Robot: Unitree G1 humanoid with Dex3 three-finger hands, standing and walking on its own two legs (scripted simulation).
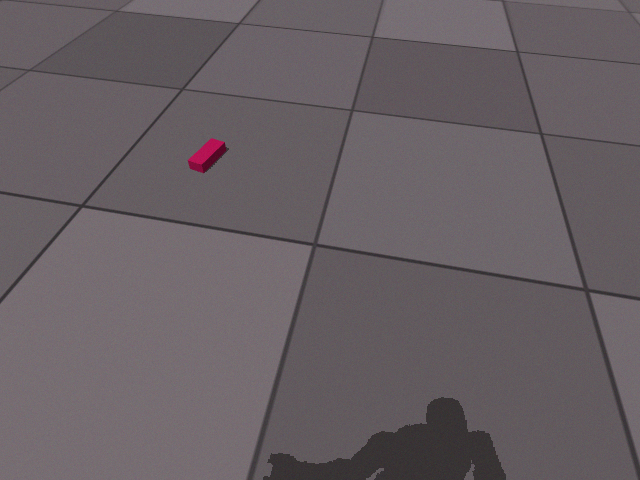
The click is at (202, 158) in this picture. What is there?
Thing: lying carton
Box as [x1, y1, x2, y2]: [188, 138, 225, 172]
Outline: 224,142 211,138 188,160 190,168 204,172 225,150
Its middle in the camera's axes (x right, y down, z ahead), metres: -0.56 -0.44 +1.99
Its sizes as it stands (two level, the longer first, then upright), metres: 0.205 0.082 0.052
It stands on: the floor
